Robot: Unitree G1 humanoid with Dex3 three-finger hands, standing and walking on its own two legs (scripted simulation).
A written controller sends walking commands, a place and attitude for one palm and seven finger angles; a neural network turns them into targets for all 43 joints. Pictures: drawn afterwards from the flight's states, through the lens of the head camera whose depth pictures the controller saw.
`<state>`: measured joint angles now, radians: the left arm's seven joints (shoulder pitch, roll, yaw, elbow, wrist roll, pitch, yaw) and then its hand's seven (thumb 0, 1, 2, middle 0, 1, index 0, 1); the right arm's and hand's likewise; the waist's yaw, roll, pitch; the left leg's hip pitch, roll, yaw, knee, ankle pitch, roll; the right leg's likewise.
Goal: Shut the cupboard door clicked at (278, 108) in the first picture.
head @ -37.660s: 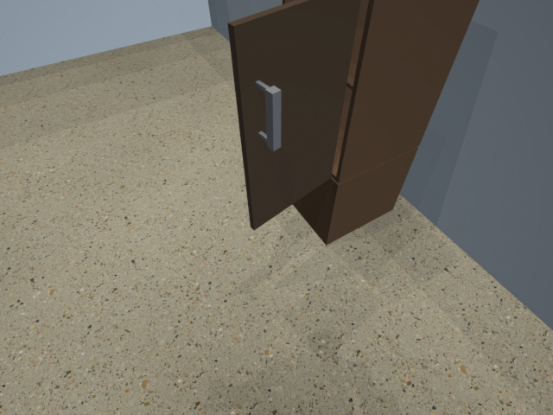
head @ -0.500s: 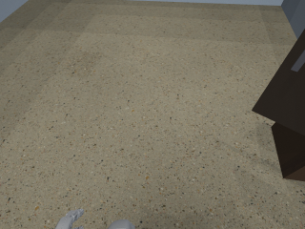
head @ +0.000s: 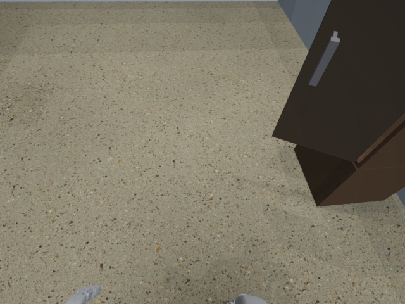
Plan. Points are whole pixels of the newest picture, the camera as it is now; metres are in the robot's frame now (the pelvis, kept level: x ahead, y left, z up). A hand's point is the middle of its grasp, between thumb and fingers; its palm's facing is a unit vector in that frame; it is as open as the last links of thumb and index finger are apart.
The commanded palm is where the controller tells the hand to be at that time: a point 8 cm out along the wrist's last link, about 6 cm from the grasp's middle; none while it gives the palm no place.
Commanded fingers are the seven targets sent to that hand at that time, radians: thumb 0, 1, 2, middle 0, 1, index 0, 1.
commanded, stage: turn to face it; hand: left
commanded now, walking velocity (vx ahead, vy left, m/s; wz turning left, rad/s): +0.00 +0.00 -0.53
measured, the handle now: (323, 59) +0.74 -0.30 +0.06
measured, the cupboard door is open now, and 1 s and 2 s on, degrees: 62 62 62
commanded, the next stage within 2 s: take the last steps up to it in 0.48 s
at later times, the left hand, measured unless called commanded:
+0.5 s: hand (127, 291) +0.16 +0.18 -0.18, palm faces -0.18 -0.96 -0.19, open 7.4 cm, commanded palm none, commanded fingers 0.00 0.90 0.90 -0.20 -0.30 -0.20 -0.30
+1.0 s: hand (163, 274) +0.19 +0.10 -0.16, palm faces -0.32 -0.92 -0.21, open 7.4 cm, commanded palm none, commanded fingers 0.00 0.90 0.90 -0.20 -0.30 -0.20 -0.30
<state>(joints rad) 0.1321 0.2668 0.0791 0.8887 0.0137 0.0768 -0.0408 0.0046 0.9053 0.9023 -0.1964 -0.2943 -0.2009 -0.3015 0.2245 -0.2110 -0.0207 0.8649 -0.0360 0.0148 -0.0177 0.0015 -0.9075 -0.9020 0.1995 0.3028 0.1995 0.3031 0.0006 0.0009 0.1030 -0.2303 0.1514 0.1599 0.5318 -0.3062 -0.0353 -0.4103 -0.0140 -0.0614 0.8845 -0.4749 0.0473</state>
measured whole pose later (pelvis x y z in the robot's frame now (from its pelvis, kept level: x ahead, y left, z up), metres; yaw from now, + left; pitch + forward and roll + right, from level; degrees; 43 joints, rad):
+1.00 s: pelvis +0.09 -0.06 +0.00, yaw -20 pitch +1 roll -1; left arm 0.26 0.18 0.05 1.01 0.02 -0.01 -0.01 0.00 0.90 0.90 -0.20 -0.29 -0.20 -0.30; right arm 0.29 -0.25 -0.07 1.03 -0.04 0.03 0.00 0.01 -0.91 -0.90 0.20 0.30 0.19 0.30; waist -0.03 0.03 0.02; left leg -0.48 0.10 0.08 1.02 -0.42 -0.04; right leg -0.11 0.03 -0.06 0.40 -0.31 -0.05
